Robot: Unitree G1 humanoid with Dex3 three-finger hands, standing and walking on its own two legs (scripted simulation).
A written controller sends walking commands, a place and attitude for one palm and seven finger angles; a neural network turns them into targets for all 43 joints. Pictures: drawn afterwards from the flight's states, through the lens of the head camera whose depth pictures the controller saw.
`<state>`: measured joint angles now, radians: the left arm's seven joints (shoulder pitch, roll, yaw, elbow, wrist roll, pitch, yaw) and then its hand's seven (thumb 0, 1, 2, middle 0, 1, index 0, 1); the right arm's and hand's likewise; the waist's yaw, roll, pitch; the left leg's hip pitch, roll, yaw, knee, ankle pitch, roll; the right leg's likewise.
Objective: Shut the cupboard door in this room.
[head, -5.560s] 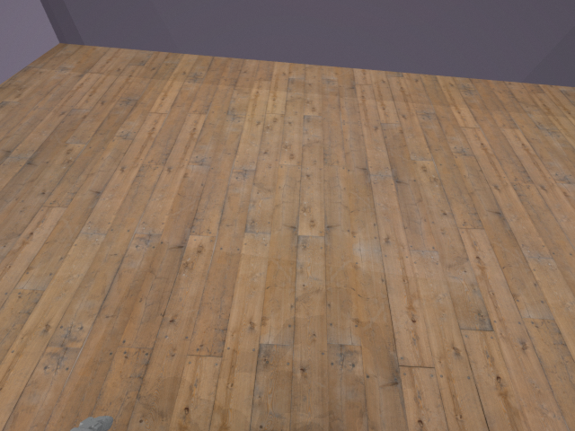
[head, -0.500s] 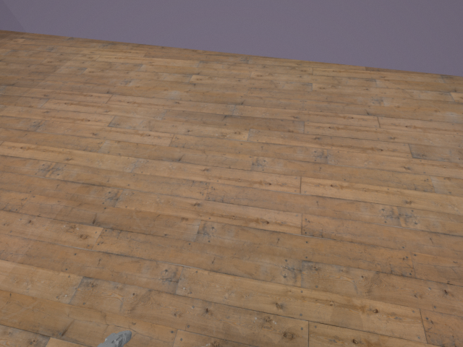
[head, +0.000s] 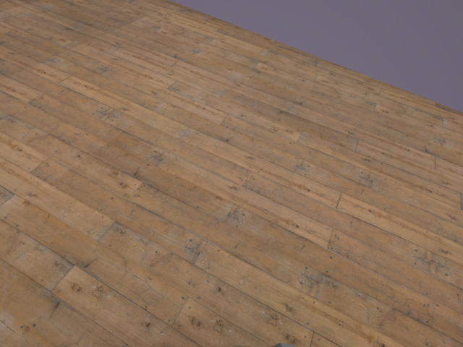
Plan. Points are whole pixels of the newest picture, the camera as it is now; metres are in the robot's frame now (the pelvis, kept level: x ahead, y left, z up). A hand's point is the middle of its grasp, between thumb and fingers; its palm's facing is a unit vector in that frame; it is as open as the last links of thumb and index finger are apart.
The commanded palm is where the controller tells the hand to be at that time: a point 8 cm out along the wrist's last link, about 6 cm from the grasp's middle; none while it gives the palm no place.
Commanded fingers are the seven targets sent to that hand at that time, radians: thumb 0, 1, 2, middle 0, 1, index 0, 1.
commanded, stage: turn or walk to find it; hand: left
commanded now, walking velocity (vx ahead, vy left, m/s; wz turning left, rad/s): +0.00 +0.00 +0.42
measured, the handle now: out of the picture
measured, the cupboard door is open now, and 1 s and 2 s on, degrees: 75 75 75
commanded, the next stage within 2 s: none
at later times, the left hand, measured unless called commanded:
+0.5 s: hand out of the picture +0.04 +0.17 -0.14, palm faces +0.23 -0.93 -0.28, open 7.4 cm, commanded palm none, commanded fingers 0.00 0.90 0.90 -0.20 -0.30 -0.20 -0.30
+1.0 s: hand out of the picture -0.12 +0.20 -0.17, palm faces +0.48 -0.84 -0.24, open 7.4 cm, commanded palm none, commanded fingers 0.00 0.90 0.90 -0.20 -0.30 -0.20 -0.30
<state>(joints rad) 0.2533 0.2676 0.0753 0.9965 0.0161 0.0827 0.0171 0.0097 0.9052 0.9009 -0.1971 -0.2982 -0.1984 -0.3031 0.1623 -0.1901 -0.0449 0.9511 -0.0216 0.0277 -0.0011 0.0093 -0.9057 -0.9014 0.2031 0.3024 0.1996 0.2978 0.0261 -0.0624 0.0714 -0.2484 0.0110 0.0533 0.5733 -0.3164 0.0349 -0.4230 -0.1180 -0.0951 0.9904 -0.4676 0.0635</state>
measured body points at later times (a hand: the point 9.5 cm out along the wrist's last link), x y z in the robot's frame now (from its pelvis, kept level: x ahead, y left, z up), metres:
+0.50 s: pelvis -0.02 -0.04 +0.00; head +0.01 -0.07 +0.45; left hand +0.03 +0.21 -0.12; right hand +0.06 -0.29 -0.16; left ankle -0.05 +0.09 -0.67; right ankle +0.00 -0.14 -0.73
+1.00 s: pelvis -0.05 -0.01 +0.00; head -0.04 +0.02 +0.45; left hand -0.15 +0.24 -0.15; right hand +0.15 -0.19 -0.12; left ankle -0.09 +0.08 -0.73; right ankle -0.01 -0.14 -0.67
